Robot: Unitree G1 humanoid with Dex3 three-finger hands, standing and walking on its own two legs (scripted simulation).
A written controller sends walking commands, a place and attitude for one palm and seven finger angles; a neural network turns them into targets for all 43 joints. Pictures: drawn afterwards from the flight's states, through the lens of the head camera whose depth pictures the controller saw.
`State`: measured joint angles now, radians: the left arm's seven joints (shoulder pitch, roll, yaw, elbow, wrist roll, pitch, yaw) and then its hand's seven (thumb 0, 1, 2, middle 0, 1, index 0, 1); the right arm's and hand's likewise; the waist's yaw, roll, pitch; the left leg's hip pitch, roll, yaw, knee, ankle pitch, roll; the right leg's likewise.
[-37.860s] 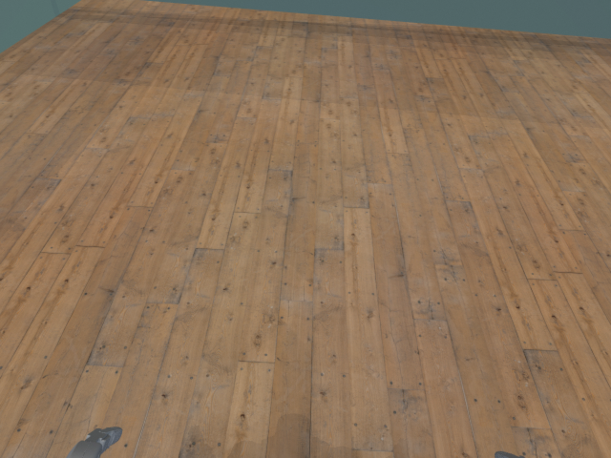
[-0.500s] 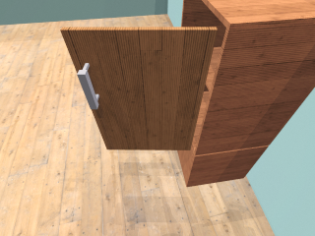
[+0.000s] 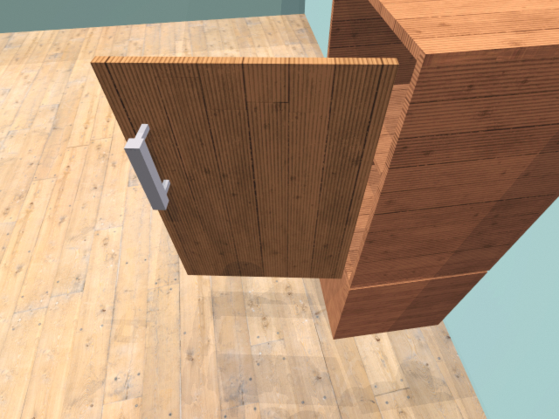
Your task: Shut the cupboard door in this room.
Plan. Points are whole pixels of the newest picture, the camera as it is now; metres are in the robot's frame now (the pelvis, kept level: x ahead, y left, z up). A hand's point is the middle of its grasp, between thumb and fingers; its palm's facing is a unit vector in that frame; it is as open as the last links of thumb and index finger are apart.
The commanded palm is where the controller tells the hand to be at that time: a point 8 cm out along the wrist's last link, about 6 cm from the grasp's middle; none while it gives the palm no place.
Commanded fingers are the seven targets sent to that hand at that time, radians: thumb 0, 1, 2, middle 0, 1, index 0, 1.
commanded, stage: raise the hand and make a fist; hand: left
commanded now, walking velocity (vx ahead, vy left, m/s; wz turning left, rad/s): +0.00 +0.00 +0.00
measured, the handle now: (152, 168) +0.47 +0.25 +0.08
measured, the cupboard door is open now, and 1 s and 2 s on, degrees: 80 80 80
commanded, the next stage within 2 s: bring the fist close to the handle in 1.90 s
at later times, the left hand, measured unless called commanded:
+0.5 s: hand out of the picture +0.10 +0.21 -0.04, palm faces +0.17 -0.98 -0.04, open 5.7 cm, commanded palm +0.10 +0.24 -0.02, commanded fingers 0.00 0.90 0.90 -0.68 -0.82 -0.68 -0.82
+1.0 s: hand (128, 381) +0.16 +0.20 +0.02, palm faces +0.00 -1.00 -0.05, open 3.5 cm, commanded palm +0.13 +0.26 +0.03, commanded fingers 0.00 0.90 0.90 -1.13 -1.32 -1.13 -1.32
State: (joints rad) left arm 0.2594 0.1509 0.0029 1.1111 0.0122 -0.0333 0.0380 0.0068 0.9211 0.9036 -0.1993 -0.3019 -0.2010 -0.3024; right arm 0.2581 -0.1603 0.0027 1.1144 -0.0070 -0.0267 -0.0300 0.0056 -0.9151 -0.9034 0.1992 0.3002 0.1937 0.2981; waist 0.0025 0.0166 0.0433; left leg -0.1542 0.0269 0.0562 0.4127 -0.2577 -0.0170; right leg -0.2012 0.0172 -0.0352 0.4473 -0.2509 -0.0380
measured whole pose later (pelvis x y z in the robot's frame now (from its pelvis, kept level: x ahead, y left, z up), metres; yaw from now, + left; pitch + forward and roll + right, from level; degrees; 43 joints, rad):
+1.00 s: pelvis -0.04 +0.03 -0.06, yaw +3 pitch +9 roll -2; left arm 0.47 0.23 0.08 -0.24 -0.24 -0.31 -0.19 0.01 0.91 0.91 -0.95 -1.13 -0.96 -1.13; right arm 0.32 -0.28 0.01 0.54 0.04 -0.23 -0.06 0.01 -0.90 -0.90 0.20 0.30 0.20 0.30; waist 0.00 0.03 -0.08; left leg -0.68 -0.01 -0.01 1.01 -0.48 0.03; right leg -0.67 -0.03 -0.08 0.96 -0.44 0.00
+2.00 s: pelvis -0.02 +0.01 -0.02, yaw +3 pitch +2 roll +0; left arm 0.31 0.25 0.18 -0.14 -0.29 -0.11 -0.27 0.01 0.90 0.91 -1.30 -1.50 -1.30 -1.50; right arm 0.26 -0.26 0.05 0.58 0.06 -0.25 -0.08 0.01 -0.90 -0.90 0.20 0.30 0.20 0.30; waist 0.03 0.06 -0.05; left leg -0.37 0.01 -0.02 0.71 -0.38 -0.01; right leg -0.38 0.00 -0.08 0.70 -0.36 -0.03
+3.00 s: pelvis -0.01 +0.01 -0.02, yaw +2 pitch +6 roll +0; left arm -0.43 0.32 0.24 0.60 -0.21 -0.13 -0.20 0.01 0.90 0.90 -1.30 -1.50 -1.30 -1.50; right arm 0.26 -0.25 0.03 0.66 0.06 -0.13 -0.06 0.01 -0.90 -0.90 0.20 0.30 0.20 0.30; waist -0.03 0.03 -0.05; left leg -0.39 0.01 0.01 0.65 -0.36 -0.01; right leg -0.42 0.00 -0.05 0.66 -0.34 -0.03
